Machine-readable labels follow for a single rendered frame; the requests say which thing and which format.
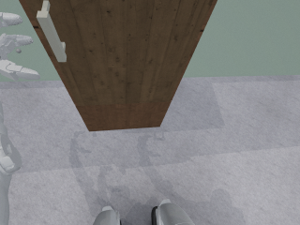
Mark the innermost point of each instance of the robot right thigh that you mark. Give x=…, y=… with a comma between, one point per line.
x=171, y=214

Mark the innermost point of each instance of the handle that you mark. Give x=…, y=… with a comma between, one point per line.
x=47, y=26

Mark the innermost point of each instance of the robot left shin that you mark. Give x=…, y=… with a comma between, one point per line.
x=105, y=208

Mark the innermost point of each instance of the robot left upper arm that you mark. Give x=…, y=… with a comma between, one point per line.
x=10, y=162

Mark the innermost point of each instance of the cupboard door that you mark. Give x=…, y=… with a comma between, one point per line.
x=124, y=51

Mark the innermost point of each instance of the robot left hand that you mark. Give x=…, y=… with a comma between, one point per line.
x=7, y=45

